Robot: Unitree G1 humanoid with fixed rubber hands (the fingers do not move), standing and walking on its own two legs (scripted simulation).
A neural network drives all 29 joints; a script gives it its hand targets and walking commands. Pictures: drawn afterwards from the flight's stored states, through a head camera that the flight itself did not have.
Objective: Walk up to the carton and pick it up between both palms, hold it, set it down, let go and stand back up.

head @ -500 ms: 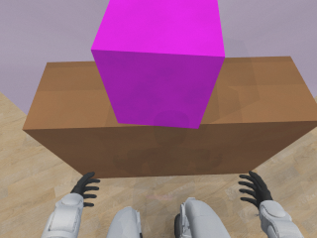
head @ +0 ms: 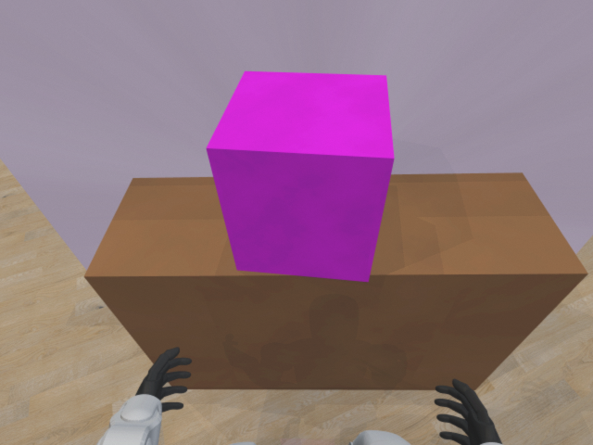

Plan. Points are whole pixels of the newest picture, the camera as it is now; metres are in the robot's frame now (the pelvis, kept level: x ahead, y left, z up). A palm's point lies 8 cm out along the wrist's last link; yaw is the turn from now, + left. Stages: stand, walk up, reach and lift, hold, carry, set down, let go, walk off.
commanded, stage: reach and lift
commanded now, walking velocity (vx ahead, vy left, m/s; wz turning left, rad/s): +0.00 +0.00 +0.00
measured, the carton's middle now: (307, 178) +0.54 +0.00 +0.04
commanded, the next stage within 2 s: none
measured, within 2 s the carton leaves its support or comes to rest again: neither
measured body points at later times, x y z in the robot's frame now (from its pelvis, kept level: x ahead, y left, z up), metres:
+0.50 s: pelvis +0.03 -0.03 +0.01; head +0.05 -0.02 +0.46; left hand +0.24 +0.23 -0.06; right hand +0.22 -0.21 -0.07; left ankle +0.03 +0.14 -0.71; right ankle +0.07 -0.08 -0.71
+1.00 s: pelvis +0.06 +0.02 +0.02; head +0.07 +0.03 +0.47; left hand +0.30 +0.24 -0.02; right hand +0.29 -0.22 -0.02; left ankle +0.03 +0.15 -0.71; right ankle +0.07 -0.08 -0.71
